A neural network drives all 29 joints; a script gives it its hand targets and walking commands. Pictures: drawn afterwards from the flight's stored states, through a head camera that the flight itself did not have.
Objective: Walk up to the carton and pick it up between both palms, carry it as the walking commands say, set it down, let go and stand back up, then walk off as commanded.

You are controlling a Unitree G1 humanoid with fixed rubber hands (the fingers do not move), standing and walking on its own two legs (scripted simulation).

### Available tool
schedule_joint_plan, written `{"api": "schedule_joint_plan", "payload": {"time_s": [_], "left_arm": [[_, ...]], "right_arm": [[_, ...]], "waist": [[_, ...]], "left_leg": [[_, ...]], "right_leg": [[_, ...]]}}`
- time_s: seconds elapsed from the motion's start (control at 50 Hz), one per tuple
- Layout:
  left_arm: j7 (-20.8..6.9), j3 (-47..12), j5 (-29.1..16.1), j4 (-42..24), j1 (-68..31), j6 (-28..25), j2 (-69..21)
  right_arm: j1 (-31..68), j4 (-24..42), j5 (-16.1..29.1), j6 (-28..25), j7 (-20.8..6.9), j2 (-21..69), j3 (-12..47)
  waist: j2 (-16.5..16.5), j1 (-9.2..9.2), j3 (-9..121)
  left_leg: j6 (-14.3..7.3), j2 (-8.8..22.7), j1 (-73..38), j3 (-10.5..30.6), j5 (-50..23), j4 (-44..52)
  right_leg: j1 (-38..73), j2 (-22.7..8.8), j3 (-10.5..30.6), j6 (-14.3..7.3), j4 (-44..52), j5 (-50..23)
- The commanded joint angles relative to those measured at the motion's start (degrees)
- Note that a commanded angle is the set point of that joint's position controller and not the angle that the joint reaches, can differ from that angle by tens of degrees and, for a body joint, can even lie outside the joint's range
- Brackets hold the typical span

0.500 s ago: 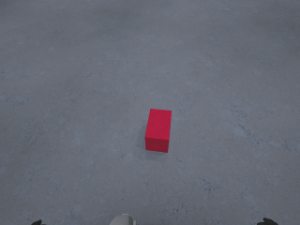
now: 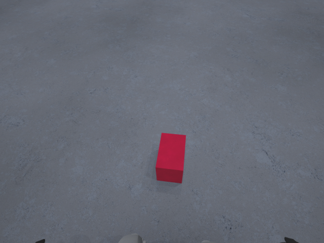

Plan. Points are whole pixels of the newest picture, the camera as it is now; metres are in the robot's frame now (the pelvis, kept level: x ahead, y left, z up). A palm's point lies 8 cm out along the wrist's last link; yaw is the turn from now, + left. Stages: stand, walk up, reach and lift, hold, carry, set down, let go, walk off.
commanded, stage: walk up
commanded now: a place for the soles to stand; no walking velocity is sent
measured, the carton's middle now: (171, 157) +0.71 -0.01 -0.65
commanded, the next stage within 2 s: none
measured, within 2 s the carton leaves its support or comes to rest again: neither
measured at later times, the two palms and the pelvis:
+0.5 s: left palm (38, 226) +0.18 +0.34 -0.08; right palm (290, 221) +0.20 -0.31 -0.09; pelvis +0.11 +0.01 +0.00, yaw +1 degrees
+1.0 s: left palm (53, 199) +0.25 +0.34 -0.09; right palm (283, 204) +0.25 -0.31 -0.10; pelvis +0.18 +0.01 -0.01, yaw +1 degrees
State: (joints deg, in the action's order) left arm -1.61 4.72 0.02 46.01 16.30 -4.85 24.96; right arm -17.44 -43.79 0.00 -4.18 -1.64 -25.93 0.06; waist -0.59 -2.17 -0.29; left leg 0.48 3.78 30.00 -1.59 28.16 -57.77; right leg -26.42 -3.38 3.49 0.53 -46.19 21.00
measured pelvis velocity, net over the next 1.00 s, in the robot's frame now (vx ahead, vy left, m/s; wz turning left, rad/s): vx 0.18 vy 0.01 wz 0.02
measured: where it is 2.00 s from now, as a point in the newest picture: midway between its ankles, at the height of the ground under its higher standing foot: outside the picture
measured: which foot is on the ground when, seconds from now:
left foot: up 0.00-0.04, down 0.06-0.32, up 0.34-0.54, down 0.56-1.00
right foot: down 0.00-0.06, up 0.08-0.28, down 0.30-0.56, up 0.58-0.76, down 0.78-1.00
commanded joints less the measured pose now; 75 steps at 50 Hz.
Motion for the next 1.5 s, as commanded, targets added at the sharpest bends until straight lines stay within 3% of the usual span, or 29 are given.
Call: {"api": "schedule_joint_plan", "payload": {"time_s": [0.0,0.02,0.06,0.08,0.1,0.16,0.26,0.28,0.32,0.34,0.46,0.52,0.56,0.58,0.74,0.76,0.8,0.84,0.9,0.98,1.04,1.12,1.18,1.22,1.26,1.32,1.38,1.42,1.48], "left_arm": [[0.3,3.8,0.6,-3.6,-1.8,-0.1,17.8],[0.1,2.8,0.8,-4.3,-3.5,0.5,15.5],[0.7,0.3,-0.1,-7.1,-4.5,0.2,5.5],[1.3,1.9,0.8,-6.7,-7.5,0.2,12.3],[1.0,2.2,0.8,-5.9,-7.3,0.1,14.5],[-0.4,2.3,0.4,-3.5,-2.3,-0.5,12.1],[-0.1,2.5,0.3,-2.4,3.6,-2.1,9.2],[0.7,3.8,1.5,-0.6,10.4,-2.7,11.1],[1.6,7.1,1.0,-1.3,14.6,-2.8,22.4],[1.2,6.0,0.2,-2.0,11.8,-2.1,21.2],[0.9,3.9,0.7,-2.9,3.5,-0.7,18.1],[0.3,2.5,0.7,-4.3,-3.0,0.7,14.6],[1.1,0.0,-0.2,-6.6,-3.0,0.5,5.0],[1.9,1.4,0.6,-5.3,-4.9,0.8,11.7],[1.5,1.8,0.4,-1.6,4.4,-0.8,8.2],[2.1,2.6,1.3,-0.3,7.3,-1.5,10.1],[2.6,4.5,1.3,-1.8,5.9,-1.1,18.5],[2.4,3.4,0.7,-1.9,1.4,-0.3,16.6],[2.4,1.6,0.3,-3.4,-3.3,0.9,13.1],[2.4,1.1,-0.5,-3.5,-3.1,1.7,10.0],[1.9,1.5,0.7,-1.5,0.3,0.7,10.3],[1.8,3.1,1.1,-1.3,1.8,0.2,17.5],[1.9,1.7,0.7,-2.8,-3.3,1.1,14.1],[1.9,0.5,0.2,-3.8,-5.1,1.5,9.0],[2.1,0.7,0.2,-2.4,-3.3,1.6,10.3],[1.9,1.4,1.2,-1.1,0.2,0.3,11.5],[2.0,3.0,1.0,-1.5,1.5,0.4,16.7],[3.8,4.3,0.8,0.2,10.5,-0.5,22.0],[4.7,4.1,1.0,-0.8,7.2,-0.3,20.9]], "right_arm": [[-5.8,0.0,-0.8,-2.4,-0.3,-10.8,-6.8],[-13.2,-2.3,-1.1,-2.8,0.3,-11.7,-7.7],[-15.9,0.0,-2.6,-3.5,1.6,-20.4,-9.7],[-11.3,1.1,-1.3,-3.1,1.8,-22.1,-9.7],[-8.7,0.5,-0.4,-2.8,1.8,-21.0,-9.4],[-5.4,0.7,-1.4,-2.3,1.2,-17.5,-7.6],[-0.9,2.0,-1.2,-1.5,0.7,-16.8,-6.9],[-1.0,2.4,-1.0,-1.3,0.6,-13.0,-5.7],[0.6,5.7,-0.6,-1.6,1.1,-7.1,-3.6],[4.3,5.8,-1.2,-1.0,1.8,-12.6,-4.8],[-0.3,2.3,-0.6,-1.9,0.1,-11.3,-6.3],[-13.9,-2.2,-0.9,-2.8,0.9,-11.4,-7.5],[-14.6,0.4,-2.6,-3.3,2.3,-19.5,-8.8],[-9.9,1.2,-1.0,-2.8,2.3,-20.7,-8.8],[-0.2,1.9,-0.8,-1.1,2.0,-15.3,-6.1],[-0.2,2.1,-0.4,-0.6,2.1,-11.8,-5.2],[-0.1,4.6,0.2,-0.5,2.8,-6.0,-3.1],[1.9,2.6,-0.2,-0.2,3.3,-10.8,-4.2],[-3.9,-1.2,-0.6,-1.3,3.0,-9.4,-4.8],[-1.5,-0.1,-1.4,-1.7,2.9,-16.9,-6.3],[3.1,0.6,-1.1,-0.7,2.6,-14.7,-5.5],[2.3,1.8,-0.7,0.0,2.9,-9.7,-4.3],[-2.4,-0.9,-1.2,-1.2,2.8,-11.1,-4.6],[-3.6,-1.1,-2.0,-1.8,2.7,-14.8,-5.8],[-1.0,-0.5,-1.5,-1.6,2.6,-16.4,-6.0],[3.2,1.0,-1.1,-0.7,2.5,-12.9,-4.7],[1.9,1.3,-0.7,-0.1,2.7,-9.7,-4.1],[5.4,6.3,-3.8,1.4,0.9,-12.7,-5.9],[3.6,5.4,-3.7,1.8,0.2,-12.2,-6.6]], "waist": [[10.4,3.39,0.2],[4.8,7.30,2.3],[-18.4,9.26,2.5],[-7.4,9.38,0.5],[-1.2,7.14,-1.6],[-8.0,4.57,-2.6],[-8.6,0.73,3.1],[-2.6,-2.57,9.1],[21.1,-4.61,8.3],[8.4,-4.41,5.0],[13.5,-0.25,0.0],[3.6,7.37,3.4],[-17.8,7.96,2.8],[-6.2,7.57,0.3],[-10.6,0.15,3.2],[-5.2,-0.91,6.4],[16.0,0.16,7.2],[9.4,0.39,2.1],[9.2,3.84,4.1],[-8.2,2.38,2.2],[-5.9,0.56,1.5],[11.2,0.94,3.9],[6.7,3.35,3.9],[-6.3,4.13,3.6],[-6.1,2.69,2.3],[-2.5,0.63,4.1],[10.4,0.97,5.0],[5.5,-0.90,0.0],[7.8,0.32,-0.4]], "left_leg": [[-1.6,-2.4,-5.3,-5.6,-4.5,18.2],[-1.7,-5.7,-17.6,-7.4,-4.2,21.9],[-11.0,17.4,-31.8,39.1,16.3,41.2],[-14.8,21.9,-28.5,44.2,18.0,42.9],[-16.7,20.2,-25.4,38.8,15.2,39.8],[-14.2,12.9,-18.1,20.3,-5.0,34.0],[-12.9,10.5,-9.5,11.2,-21.3,21.8],[-9.0,7.8,-2.3,6.8,-21.4,7.8],[-2.8,-4.4,26.5,-0.2,2.1,-14.3],[-2.9,-0.6,27.2,5.1,4.4,-16.2],[-1.6,-0.9,5.3,-2.5,1.6,5.9],[-1.8,-5.6,-17.9,-7.6,-6.2,22.0],[-11.2,17.6,-29.6,37.7,8.5,40.1],[-13.8,21.7,-24.7,40.5,6.6,40.2],[-11.8,10.7,-9.8,9.0,-37.8,18.0],[-7.7,8.1,-5.2,5.9,-33.4,9.0],[-2.2,-2.1,12.8,-1.8,-2.4,-4.2],[-2.5,-0.3,9.5,1.2,8.4,-0.3],[-3.3,-2.4,-7.2,-2.5,-8.9,15.6],[-13.2,15.4,-12.4,22.6,-11.2,27.3],[-9.6,11.4,-4.7,13.8,-13.4,23.7],[-2.8,-2.1,7.3,-0.3,0.4,5.5],[-3.8,-0.9,-6.0,1.4,-5.3,14.6],[-8.1,8.1,-13.4,16.7,-3.9,26.3],[-13.4,15.0,-14.6,22.7,-12.1,27.3],[-7.2,7.6,-3.6,8.9,-19.6,17.9],[-2.8,-2.0,5.6,-1.1,-3.5,5.2],[-2.5,-1.6,16.1,1.5,11.4,-2.3],[-2.7,0.2,12.4,1.8,8.6,0.6]], "right_leg": [[0.3,-8.2,10.3,-13.1,14.7,8.7],[-6.1,-4.6,5.7,-10.7,4.4,7.3],[-34.1,4.5,-5.4,-3.5,-25.3,10.9],[-34.9,0.0,1.1,-1.9,-26.7,9.0],[-32.6,-2.6,0.5,-0.9,-24.7,5.1],[-19.6,-1.0,-3.9,-0.7,-12.3,8.3],[3.3,2.9,-10.4,-2.1,9.8,1.6],[17.2,4.2,-7.2,-3.0,13.1,-0.5],[33.2,-17.1,38.1,-14.8,27.4,7.3],[28.2,-18.4,40.0,-17.9,24.0,7.0],[6.6,-10.2,16.4,-15.8,19.9,0.3],[-4.8,-3.5,4.8,-10.3,1.6,2.2],[-31.0,5.3,-4.7,-3.5,-25.5,10.1],[-29.3,0.8,1.8,-1.9,-25.4,9.5],[2.1,2.9,-9.4,-2.9,7.2,0.8],[9.9,3.2,-5.7,-3.4,11.4,-6.4],[18.8,-15.2,28.5,-13.5,20.2,-15.7],[12.0,-14.7,25.1,-17.2,15.4,-19.6],[4.2,-6.7,10.4,-10.2,7.2,-26.6],[-10.0,2.1,-4.2,-2.9,-7.5,5.0],[1.0,2.2,-4.6,-4.2,2.8,2.9],[10.8,-11.7,25.1,-14.1,16.7,1.5],[1.1,-7.1,14.6,-10.6,9.2,-4.6],[-9.5,1.3,1.0,-4.3,-4.2,-1.9],[-9.8,1.6,-4.4,-2.5,-4.5,3.6],[5.1,0.2,0.1,-5.0,5.1,-5.9],[11.4,-10.5,21.9,-13.2,14.5,-1.6],[14.0,-14.9,35.4,-16.2,18.6,7.0],[9.7,-13.0,30.6,-14.8,18.8,9.9]]}}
